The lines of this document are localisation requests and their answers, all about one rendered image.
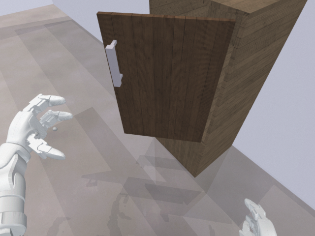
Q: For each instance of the left robot forearm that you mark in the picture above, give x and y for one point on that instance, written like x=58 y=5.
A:
x=13 y=164

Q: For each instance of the robot left hand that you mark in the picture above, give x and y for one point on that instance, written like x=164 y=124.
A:
x=25 y=123

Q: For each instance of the cupboard door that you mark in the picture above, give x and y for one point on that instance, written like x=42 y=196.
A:
x=171 y=67

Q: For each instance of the robot right hand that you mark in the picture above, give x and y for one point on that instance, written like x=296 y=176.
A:
x=262 y=227

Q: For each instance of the handle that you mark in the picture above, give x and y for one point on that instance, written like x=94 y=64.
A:
x=113 y=64

